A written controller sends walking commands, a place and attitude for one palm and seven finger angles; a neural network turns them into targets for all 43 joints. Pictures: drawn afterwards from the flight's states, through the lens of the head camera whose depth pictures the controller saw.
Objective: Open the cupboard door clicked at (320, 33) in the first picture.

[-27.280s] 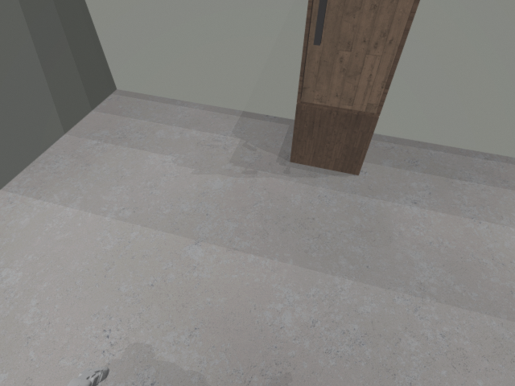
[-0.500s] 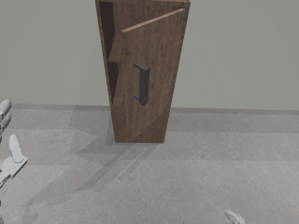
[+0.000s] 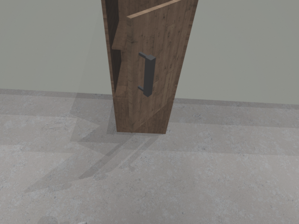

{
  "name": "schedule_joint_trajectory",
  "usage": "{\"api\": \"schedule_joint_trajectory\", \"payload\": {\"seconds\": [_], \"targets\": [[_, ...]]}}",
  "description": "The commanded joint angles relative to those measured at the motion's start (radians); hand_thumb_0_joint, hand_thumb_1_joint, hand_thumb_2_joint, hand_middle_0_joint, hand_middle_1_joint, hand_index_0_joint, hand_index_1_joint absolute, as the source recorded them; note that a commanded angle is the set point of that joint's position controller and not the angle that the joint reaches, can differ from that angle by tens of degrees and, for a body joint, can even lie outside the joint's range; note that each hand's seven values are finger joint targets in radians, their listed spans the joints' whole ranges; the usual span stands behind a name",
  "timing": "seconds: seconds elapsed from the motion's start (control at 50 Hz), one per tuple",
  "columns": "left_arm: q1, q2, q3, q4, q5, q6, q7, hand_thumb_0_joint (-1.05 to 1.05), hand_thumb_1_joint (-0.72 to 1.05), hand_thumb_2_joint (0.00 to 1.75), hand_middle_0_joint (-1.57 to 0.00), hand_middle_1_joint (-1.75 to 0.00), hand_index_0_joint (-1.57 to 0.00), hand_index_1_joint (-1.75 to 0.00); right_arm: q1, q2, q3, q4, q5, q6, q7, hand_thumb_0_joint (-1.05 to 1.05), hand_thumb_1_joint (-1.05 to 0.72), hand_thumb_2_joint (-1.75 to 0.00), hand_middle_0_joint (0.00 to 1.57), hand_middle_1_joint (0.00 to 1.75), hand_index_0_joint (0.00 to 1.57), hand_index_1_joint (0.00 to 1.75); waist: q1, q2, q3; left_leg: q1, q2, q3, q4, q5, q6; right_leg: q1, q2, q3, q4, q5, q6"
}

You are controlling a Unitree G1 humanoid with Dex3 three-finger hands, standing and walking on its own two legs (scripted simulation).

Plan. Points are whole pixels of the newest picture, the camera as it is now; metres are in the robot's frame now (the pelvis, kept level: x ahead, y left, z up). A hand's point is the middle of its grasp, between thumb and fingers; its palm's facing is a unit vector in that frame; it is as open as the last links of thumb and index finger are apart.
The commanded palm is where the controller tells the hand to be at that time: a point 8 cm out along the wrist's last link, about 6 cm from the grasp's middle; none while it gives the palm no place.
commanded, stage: let the arm hang, fingers relaxed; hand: left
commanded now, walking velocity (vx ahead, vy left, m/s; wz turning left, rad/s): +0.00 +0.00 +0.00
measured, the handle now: (144, 74) +0.62 +0.05 +0.04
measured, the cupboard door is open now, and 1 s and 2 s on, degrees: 49 49 49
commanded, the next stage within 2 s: look to check the result in 0.78 s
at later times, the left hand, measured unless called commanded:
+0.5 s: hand out of the picture +0.00 +0.20 -0.16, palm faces +0.00 -0.97 -0.24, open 7.3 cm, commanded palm none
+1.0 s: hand out of the picture +0.01 +0.18 -0.16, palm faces +0.00 -0.98 -0.21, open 7.3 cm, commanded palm none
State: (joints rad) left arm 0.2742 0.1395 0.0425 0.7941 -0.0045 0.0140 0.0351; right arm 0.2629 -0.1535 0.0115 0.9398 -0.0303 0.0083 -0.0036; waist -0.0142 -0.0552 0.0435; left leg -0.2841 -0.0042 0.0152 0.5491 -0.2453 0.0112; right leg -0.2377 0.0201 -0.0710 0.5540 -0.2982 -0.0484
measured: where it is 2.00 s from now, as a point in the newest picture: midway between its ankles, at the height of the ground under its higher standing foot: outside the picture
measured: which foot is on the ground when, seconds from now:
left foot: down 0.00-1.00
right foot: down 0.00-1.00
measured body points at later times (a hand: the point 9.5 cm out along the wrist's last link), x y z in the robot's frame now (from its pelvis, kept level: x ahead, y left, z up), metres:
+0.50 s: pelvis +0.00 +0.01 +0.01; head +0.01 -0.01 +0.46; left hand +0.00 +0.25 -0.14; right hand -0.01 -0.21 -0.16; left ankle +0.03 +0.11 -0.73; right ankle +0.00 -0.09 -0.73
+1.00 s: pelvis +0.02 +0.01 +0.01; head +0.03 -0.01 +0.46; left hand +0.01 +0.23 -0.14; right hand -0.01 -0.21 -0.16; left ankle +0.03 +0.11 -0.73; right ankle +0.00 -0.09 -0.73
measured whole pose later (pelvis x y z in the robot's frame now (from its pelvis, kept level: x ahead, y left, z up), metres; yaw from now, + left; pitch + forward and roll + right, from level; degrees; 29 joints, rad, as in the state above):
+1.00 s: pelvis +0.02 +0.01 +0.01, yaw -1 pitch -1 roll +0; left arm 0.27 0.14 0.01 1.15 0.01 -0.02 0.03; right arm 0.28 -0.14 0.00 1.15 -0.02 0.00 -0.03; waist -0.01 0.02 0.04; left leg -0.18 -0.01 0.04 0.39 -0.19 0.02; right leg -0.15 0.02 -0.04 0.41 -0.24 -0.04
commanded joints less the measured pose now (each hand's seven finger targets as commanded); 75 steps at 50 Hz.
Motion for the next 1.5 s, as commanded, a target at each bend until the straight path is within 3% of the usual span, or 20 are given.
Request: {"api": "schedule_joint_trajectory", "payload": {"seconds": [0.0, 0.08, 0.1, 0.16, 0.28, 0.42, 0.72, 0.84, 1.14, 1.4, 1.48], "targets": [[0.063, 0.150, 0.019, 0.054, 0.023, -0.028, -0.004, 0.00, 0.90, 0.90, -0.20, -0.30, -0.20, -0.30, -0.010, -0.116, -0.035, -0.021, 0.001, -0.017, -0.020, 0.00, -0.90, -0.90, 0.20, 0.30, 0.20, 0.30, 0.020, 0.274, -0.081, 0.039, 0.100, -0.101, -0.154, 0.126, 0.027, 0.079, -0.103, 0.128, -0.169, 0.148, -0.010], [0.024, 0.157, 0.000, 0.147, 0.016, -0.030, -0.012, 0.00, 0.90, 0.90, -0.20, -0.30, -0.20, -0.30, 0.022, -0.127, -0.035, 0.032, 0.006, -0.011, -0.022, 0.00, -0.90, -0.90, 0.20, 0.30, 0.20, 0.30, 0.010, 0.165, -0.068, 0.043, 0.106, -0.105, -0.189, 0.057, 0.025, 0.081, -0.112, 0.130, -0.210, 0.106, -0.015], [0.015, 0.161, -0.002, 0.163, 0.016, -0.030, -0.011, 0.00, 0.90, 0.90, -0.20, -0.30, -0.20, -0.30, 0.026, -0.131, -0.038, 0.039, 0.007, -0.009, -0.023, 0.00, -0.90, -0.90, 0.20, 0.30, 0.20, 0.30, 0.010, 0.096, -0.039, 0.042, 0.110, -0.112, -0.197, 0.048, 0.026, 0.064, -0.109, 0.128, -0.220, 0.089, -0.016], [0.010, 0.160, -0.009, 0.218, 0.015, -0.028, -0.013, 0.00, 0.90, 0.90, -0.20, -0.30, -0.20, -0.30, 0.040, -0.141, -0.035, 0.076, 0.007, -0.010, -0.025, 0.00, -0.90, -0.90, 0.20, 0.30, 0.20, 0.30, 0.007, 0.077, 0.009, 0.048, 0.109, -0.111, -0.223, 0.030, 0.028, 0.033, -0.113, 0.132, -0.239, 0.061, -0.015], [0.019, 0.171, -0.015, 0.287, 0.013, -0.029, -0.009, 0.00, 0.90, 0.90, -0.20, -0.30, -0.20, -0.30, 0.059, -0.142, -0.033, 0.129, 0.009, -0.007, -0.024, 0.00, -0.90, -0.90, 0.20, 0.30, 0.20, 0.30, 0.003, 0.021, 0.019, 0.086, 0.101, -0.091, -0.229, 0.017, 0.028, 0.009, -0.120, 0.145, -0.265, 0.016, -0.013], [0.036, 0.153, -0.019, 0.322, 0.013, -0.026, -0.003, 0.00, 0.90, 0.90, -0.20, -0.30, -0.20, -0.30, 0.071, -0.108, -0.026, 0.167, 0.008, -0.001, -0.023, 0.00, -0.90, -0.90, 0.20, 0.30, 0.20, 0.30, 0.002, 0.028, 0.043, 0.087, 0.094, -0.081, -0.230, 0.002, 0.026, -0.023, -0.121, 0.150, -0.273, -0.031, -0.008], [0.067, 0.112, -0.018, 0.343, 0.012, -0.032, 0.004, 0.00, 0.90, 0.90, -0.20, -0.30, -0.20, -0.30, 0.083, -0.067, -0.023, 0.189, 0.010, -0.011, -0.032, 0.00, -0.90, -0.90, 0.20, 0.30, 0.20, 0.30, 0.009, 0.086, 0.042, 0.084, 0.100, -0.074, -0.230, 0.086, 0.021, 0.020, -0.121, 0.137, -0.245, 0.094, -0.005], [0.066, 0.113, -0.015, 0.338, 0.012, -0.036, 0.004, 0.00, 0.90, 0.90, -0.20, -0.30, -0.20, -0.30, 0.087, -0.073, -0.027, 0.189, 0.011, -0.014, -0.033, 0.00, -0.90, -0.90, 0.20, 0.30, 0.20, 0.30, 0.006, 0.059, 0.015, 0.109, 0.101, -0.071, -0.221, 0.117, 0.022, 0.033, -0.121, 0.138, -0.243, 0.125, -0.005], [0.048, 0.134, -0.013, 0.338, 0.012, -0.040, 0.004, 0.00, 0.90, 0.90, -0.20, -0.30, -0.20, -0.30, 0.056, -0.098, -0.029, 0.191, 0.011, -0.016, -0.034, 0.00, -0.90, -0.90, 0.20, 0.30, 0.20, 0.30, 0.006, 0.062, 0.030, 0.128, 0.107, -0.069, -0.228, 0.149, 0.021, 0.041, -0.123, 0.142, -0.250, 0.171, -0.006], [0.021, 0.170, -0.007, 0.327, 0.012, -0.049, 0.002, 0.00, 0.90, 0.90, -0.20, -0.30, -0.20, -0.30, 0.018, -0.139, -0.034, 0.179, 0.014, -0.018, -0.035, 0.00, -0.90, -0.90, 0.20, 0.30, 0.20, 0.30, 0.007, 0.050, 0.000, 0.160, 0.110, -0.063, -0.224, 0.183, 0.018, 0.071, -0.128, 0.146, -0.262, 0.249, -0.005], [0.025, 0.141, -0.009, 0.327, 0.011, -0.035, 0.004, 0.00, 0.90, 0.90, -0.20, -0.30, -0.20, -0.30, 0.032, -0.103, -0.030, 0.184, 0.010, -0.008, -0.038, 0.00, -0.90, -0.90, 0.20, 0.30, 0.20, 0.30, 0.003, 0.062, 0.004, 0.165, 0.116, -0.035, -0.197, 0.188, 0.006, 0.057, -0.130, 0.165, -0.241, 0.311, -0.003]]}}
